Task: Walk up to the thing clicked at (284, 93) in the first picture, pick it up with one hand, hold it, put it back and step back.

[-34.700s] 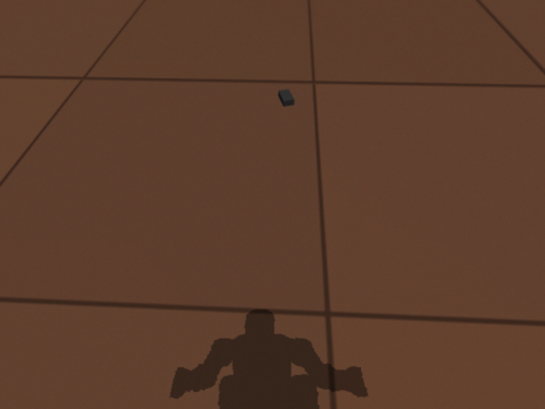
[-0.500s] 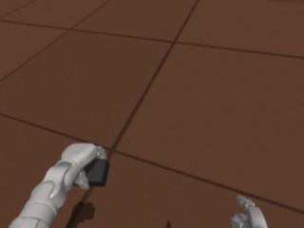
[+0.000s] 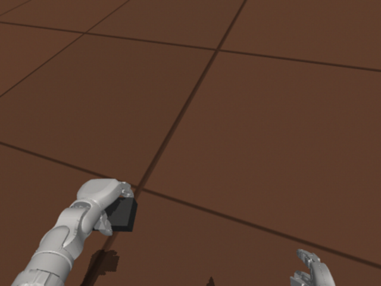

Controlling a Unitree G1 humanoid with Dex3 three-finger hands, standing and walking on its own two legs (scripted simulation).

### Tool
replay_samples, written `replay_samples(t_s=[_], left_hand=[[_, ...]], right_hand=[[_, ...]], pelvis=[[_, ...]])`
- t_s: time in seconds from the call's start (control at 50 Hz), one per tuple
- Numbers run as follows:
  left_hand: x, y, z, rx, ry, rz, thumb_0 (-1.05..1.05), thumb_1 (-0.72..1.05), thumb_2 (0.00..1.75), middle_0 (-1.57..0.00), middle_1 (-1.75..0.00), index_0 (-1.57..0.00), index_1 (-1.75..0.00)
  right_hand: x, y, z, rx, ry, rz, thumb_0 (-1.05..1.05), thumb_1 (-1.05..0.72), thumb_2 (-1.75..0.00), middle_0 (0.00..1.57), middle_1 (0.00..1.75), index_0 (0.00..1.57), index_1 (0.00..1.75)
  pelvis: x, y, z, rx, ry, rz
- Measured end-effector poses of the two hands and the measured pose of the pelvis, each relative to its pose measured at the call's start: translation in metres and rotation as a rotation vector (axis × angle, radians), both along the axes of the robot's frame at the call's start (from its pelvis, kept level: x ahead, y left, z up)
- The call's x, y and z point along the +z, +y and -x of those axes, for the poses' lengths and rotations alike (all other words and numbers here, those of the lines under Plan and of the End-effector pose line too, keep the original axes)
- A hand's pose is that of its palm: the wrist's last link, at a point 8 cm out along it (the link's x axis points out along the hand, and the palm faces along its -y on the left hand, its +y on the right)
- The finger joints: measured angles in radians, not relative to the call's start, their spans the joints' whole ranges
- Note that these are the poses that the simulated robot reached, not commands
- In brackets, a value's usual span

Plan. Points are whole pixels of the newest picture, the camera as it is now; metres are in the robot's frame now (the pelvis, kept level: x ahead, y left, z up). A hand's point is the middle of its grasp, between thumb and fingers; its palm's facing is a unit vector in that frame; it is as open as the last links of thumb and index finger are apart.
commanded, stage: crouch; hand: left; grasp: from above
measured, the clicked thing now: (108, 213) +0.30 +0.23 -0.07
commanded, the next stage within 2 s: none
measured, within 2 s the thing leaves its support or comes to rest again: neither
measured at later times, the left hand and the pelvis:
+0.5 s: hand (125, 219) +0.34 +0.23 -0.21, palm faces -0.41 +0.08 -0.91, open 9.8 cm; pelvis -0.04 +0.01 -0.11, yaw +1 degrees
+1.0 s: hand (146, 225) +0.40 +0.22 -0.43, palm faces -0.45 +0.04 -0.89, open 9.7 cm; pelvis -0.08 +0.02 -0.30, yaw +0 degrees
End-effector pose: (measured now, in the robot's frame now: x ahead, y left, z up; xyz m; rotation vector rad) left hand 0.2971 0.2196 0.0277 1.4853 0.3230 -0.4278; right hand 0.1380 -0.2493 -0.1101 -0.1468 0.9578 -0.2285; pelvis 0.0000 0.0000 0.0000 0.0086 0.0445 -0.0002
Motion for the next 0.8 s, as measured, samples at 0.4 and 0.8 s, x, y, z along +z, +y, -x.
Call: replay_samples(t_s=[0.4, 0.8], left_hand=[[-0.128, 0.009, -0.026, -0.042, -0.046, -0.090, 0.01, 0.08, 0.30, -0.79, -0.33, -0.80, -0.32], [-0.315, 0.001, -0.092, -0.014, -0.037, -0.102, 0.01, 0.11, 0.27, -0.77, -0.35, -0.78, -0.33]], right_hand=[[-0.070, -0.023, 0.050, 0.019, 0.190, 0.090, 0.00, -0.90, -0.90, 0.21, 0.30, 0.21, 0.30], [-0.234, -0.003, 0.194, -0.088, 0.464, 0.097, 0.01, -0.91, -0.90, 0.21, 0.30, 0.21, 0.30]], pelvis=[[-0.071, 0.001, 0.028, 0.029, 0.258, 0.022], [-0.233, 0.019, 0.075, 0.029, 0.541, 0.062]])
